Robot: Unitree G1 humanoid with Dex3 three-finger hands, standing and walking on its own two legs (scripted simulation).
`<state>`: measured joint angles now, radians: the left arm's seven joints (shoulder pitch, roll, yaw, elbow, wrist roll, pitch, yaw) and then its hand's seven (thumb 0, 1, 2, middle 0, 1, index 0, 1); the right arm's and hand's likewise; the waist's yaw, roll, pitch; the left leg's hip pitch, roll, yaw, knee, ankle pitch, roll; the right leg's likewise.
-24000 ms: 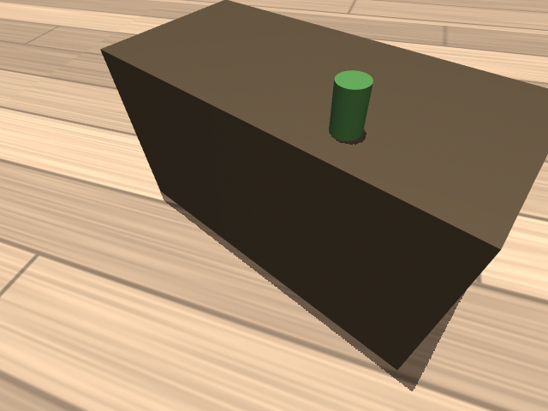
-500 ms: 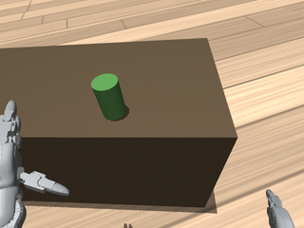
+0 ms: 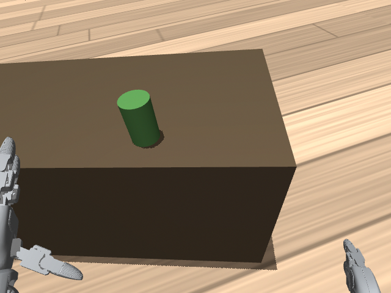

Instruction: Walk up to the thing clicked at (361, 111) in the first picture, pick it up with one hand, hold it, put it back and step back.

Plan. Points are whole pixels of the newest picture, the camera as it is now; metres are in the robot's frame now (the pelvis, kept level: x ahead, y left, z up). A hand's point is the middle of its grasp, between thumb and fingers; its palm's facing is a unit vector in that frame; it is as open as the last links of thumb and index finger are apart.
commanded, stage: home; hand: left
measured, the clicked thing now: (140, 119) +0.53 +0.21 +0.06
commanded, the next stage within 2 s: none
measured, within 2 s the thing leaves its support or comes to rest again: neither
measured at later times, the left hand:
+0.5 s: hand (113, 269) +0.17 +0.21 -0.03, palm faces +0.14 -0.96 -0.25, open 17.5 cm
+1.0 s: hand (134, 256) +0.21 +0.19 -0.08, palm faces +0.09 -0.97 -0.24, open 17.5 cm
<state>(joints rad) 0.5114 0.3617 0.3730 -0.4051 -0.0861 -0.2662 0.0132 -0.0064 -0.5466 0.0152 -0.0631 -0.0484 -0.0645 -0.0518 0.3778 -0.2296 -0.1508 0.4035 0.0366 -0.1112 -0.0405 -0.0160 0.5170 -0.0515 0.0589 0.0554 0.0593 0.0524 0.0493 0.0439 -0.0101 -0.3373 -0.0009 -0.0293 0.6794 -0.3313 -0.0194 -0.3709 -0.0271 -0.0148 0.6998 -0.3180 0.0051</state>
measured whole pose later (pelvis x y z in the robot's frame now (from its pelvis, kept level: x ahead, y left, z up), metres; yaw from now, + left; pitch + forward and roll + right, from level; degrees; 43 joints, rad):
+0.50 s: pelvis +0.01 +0.02 +0.00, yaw +0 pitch +3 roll +0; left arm 0.49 0.21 0.07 0.13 -0.03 -0.17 0.03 -0.01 -0.56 0.05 -0.05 -0.05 -0.05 -0.06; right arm 0.28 -0.18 -0.03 0.47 0.02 -0.14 -0.05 0.00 -0.63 -0.75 0.18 0.26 0.18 0.26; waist 0.01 0.01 -0.01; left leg -0.40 -0.01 -0.02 0.71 -0.36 0.00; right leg -0.42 -0.04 -0.01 0.71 -0.33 0.02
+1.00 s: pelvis +0.03 +0.02 -0.01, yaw -1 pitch +5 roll -1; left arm 0.38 0.19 0.00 0.25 -0.01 -0.02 0.10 -0.01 -0.55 0.05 -0.05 -0.05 -0.05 -0.06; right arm 0.27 -0.21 0.00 0.57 0.02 -0.07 -0.07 0.01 -0.89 -0.90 0.20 0.30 0.20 0.30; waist -0.01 0.02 -0.05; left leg -0.47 0.02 -0.02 0.83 -0.45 -0.01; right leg -0.48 -0.01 0.00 0.79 -0.40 0.02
